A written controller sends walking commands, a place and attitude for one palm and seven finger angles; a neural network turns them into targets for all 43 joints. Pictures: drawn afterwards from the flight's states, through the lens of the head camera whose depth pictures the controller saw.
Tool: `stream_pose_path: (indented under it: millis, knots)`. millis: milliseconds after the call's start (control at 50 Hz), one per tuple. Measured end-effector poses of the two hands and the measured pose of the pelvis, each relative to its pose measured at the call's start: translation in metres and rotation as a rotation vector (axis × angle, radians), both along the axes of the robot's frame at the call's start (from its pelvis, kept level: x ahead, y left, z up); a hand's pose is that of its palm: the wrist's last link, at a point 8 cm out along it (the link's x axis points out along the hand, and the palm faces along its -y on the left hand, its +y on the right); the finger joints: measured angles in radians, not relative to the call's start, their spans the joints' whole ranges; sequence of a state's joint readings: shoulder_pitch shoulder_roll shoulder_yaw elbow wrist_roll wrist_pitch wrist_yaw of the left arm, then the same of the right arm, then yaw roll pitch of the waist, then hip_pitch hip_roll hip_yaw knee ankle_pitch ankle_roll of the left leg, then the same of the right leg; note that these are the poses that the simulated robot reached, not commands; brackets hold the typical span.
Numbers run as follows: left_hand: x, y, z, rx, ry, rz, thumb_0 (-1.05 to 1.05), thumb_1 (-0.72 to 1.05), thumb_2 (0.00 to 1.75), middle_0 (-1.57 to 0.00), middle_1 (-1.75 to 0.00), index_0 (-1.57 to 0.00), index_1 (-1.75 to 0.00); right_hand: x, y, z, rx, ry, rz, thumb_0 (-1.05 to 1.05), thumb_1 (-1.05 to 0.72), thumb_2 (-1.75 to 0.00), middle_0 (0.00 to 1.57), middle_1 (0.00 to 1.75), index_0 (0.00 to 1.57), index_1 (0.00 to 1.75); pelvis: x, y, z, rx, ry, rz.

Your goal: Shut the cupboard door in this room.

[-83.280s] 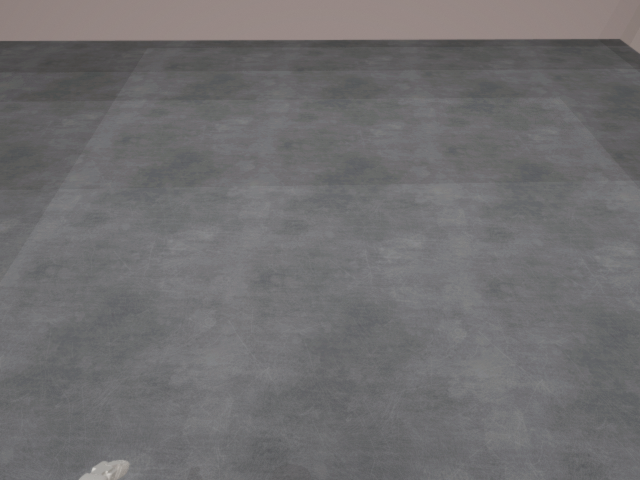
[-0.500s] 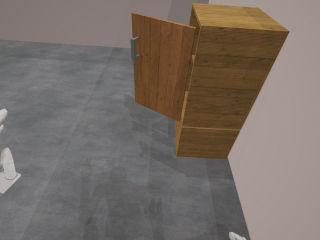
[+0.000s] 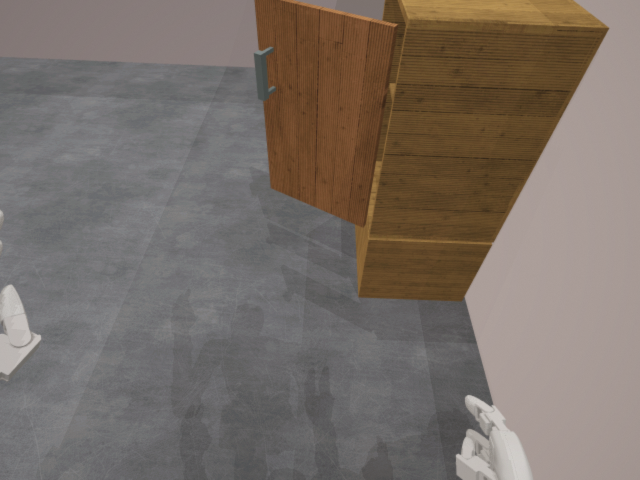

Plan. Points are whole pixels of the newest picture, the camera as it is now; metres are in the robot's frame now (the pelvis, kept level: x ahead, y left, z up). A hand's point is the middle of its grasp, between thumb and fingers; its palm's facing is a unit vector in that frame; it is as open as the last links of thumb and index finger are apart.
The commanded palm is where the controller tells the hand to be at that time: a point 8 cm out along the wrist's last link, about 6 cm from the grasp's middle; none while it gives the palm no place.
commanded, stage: stop stepping back and stand still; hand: left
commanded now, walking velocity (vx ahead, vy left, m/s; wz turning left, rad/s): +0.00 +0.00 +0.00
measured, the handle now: (266, 73) +1.04 +0.19 +0.02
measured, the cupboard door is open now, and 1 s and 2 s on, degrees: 61 61 61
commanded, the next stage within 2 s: let the arm hang, fingers relaxed in 0.10 s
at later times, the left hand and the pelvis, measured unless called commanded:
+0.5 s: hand out of the picture +0.05 +0.18 -0.16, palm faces -0.02 -0.98 -0.18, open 7.2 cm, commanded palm none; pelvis -0.02 +0.01 +0.00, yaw +1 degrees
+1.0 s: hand out of the picture -0.05 +0.20 -0.17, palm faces +0.02 -0.98 -0.22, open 7.4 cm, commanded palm none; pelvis -0.02 +0.02 +0.01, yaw +0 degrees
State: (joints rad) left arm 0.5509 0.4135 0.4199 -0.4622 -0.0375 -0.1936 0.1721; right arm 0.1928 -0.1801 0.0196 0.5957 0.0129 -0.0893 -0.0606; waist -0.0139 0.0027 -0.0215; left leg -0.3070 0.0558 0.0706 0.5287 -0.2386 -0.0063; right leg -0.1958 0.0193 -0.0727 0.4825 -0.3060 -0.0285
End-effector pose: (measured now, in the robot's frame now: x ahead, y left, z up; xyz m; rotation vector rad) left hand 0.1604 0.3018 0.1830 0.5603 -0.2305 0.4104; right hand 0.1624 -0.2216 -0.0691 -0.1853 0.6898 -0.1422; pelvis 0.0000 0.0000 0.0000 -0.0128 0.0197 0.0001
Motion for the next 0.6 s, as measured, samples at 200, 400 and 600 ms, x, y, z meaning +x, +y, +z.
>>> stream_pose_path:
  millis: [200, 400, 600]
  knots:
    - [0.001, 0.000, -0.008, -0.042, 0.036, 0.001, 0.02, 0.88, 0.90, -0.22, -0.30, -0.22, -0.31, -0.005, 0.003, -0.006, -0.003, 0.049, -0.012, 0.02, -0.90, -0.90, 0.21, 0.30, 0.20, 0.30, 0.005, 0.004, 0.000, 0.001, -0.005, 0.001]
    - [-0.031, -0.023, -0.248, -0.387, 1.017, 0.026, 0.01, 0.90, 0.90, -0.20, -0.30, -0.20, -0.30, -0.048, -0.021, -0.046, -0.021, 0.260, 0.032, 0.01, -0.90, -0.90, 0.20, 0.29, 0.20, 0.30, -0.015, 0.017, -0.006, 0.013, -0.008, 0.014]
    - [-0.172, -0.056, -0.327, -0.632, 1.486, 0.196, -0.01, 0.99, 0.90, -0.21, -0.30, -0.21, -0.30, -0.167, -0.016, -0.056, -0.033, 0.674, -0.053, 0.01, -0.91, -0.90, 0.20, 0.29, 0.20, 0.30, -0.019, 0.010, 0.003, 0.002, -0.027, 0.025]
